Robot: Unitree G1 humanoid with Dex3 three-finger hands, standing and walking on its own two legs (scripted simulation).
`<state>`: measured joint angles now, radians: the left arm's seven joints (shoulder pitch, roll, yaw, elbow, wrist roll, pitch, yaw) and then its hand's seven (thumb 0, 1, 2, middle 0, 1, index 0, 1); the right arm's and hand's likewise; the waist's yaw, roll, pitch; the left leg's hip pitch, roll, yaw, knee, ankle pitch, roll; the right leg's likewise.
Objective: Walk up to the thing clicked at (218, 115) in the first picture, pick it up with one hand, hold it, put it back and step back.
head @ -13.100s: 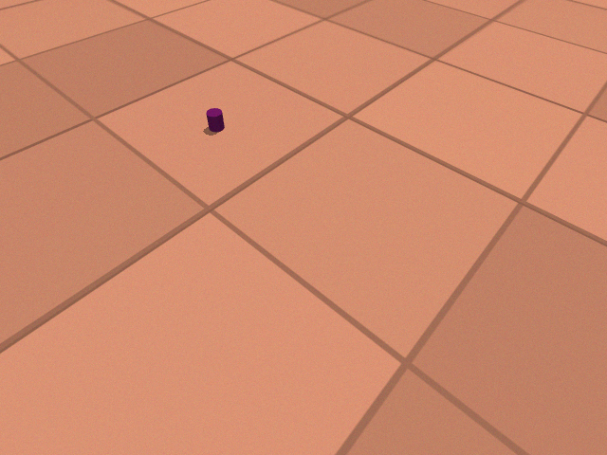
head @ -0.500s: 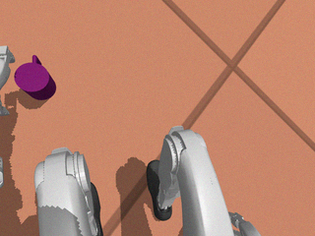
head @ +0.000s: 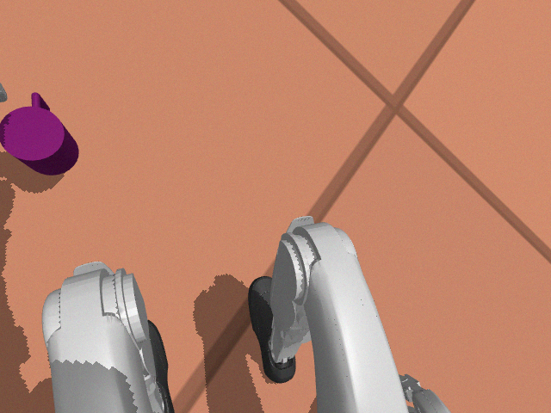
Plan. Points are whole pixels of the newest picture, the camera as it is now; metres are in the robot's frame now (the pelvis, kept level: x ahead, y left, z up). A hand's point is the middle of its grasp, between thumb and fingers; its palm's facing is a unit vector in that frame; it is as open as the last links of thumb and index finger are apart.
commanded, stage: rise first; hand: left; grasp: from above
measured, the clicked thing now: (42, 133) +0.54 +0.25 -0.29
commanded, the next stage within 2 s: approach in 0.64 s
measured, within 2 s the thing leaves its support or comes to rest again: neither
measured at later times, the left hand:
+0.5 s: hand out of the picture +0.48 +0.30 -0.16, palm faces -0.45 -0.04 -0.89, open 13.6 cm
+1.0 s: hand (3, 131) +0.50 +0.26 -0.16, palm faces -0.44 -0.04 -0.89, open 13.8 cm
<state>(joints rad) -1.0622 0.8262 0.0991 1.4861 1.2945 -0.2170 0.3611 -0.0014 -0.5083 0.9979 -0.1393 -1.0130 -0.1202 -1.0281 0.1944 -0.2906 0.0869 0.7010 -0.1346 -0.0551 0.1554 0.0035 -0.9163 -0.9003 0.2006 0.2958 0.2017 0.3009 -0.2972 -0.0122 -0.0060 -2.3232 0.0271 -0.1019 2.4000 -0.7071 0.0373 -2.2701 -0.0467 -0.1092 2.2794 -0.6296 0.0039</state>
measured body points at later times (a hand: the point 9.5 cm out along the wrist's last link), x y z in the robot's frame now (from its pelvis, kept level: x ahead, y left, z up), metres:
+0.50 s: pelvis +0.00 +0.00 +0.00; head +0.25 +0.08 +0.37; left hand +0.50 +0.30 -0.11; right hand +0.03 -0.27 -0.09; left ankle +0.07 +0.12 -0.30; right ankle +0.11 -0.12 -0.30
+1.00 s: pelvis -0.01 +0.00 +0.00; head +0.25 +0.08 +0.37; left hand +0.52 +0.26 -0.11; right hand +0.02 -0.27 -0.08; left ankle +0.07 +0.12 -0.30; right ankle +0.11 -0.12 -0.30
